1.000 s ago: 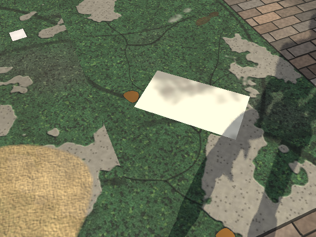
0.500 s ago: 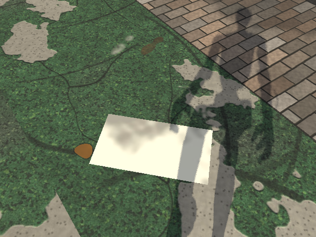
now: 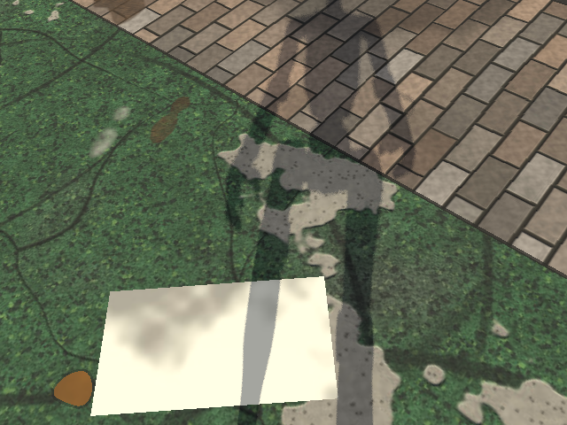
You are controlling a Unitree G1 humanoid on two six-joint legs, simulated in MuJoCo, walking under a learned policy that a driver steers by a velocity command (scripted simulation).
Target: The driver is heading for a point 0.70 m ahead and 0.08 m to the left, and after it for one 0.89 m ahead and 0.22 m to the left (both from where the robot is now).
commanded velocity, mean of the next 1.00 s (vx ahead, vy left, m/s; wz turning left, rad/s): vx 0.21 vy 0.00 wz -0.10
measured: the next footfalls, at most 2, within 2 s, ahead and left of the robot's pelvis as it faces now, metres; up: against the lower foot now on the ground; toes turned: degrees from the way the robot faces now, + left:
left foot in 0.18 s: +0.23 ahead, +0.11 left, +0.00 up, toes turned -2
right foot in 0.54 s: +0.12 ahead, -0.08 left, +0.00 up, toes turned -1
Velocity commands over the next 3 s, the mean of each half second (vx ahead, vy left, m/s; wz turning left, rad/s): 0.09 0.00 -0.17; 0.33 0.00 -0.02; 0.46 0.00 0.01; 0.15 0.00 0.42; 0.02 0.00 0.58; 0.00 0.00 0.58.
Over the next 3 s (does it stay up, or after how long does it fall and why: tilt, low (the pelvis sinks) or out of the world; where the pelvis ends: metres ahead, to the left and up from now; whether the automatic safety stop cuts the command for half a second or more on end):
stays up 0.59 0.01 0.00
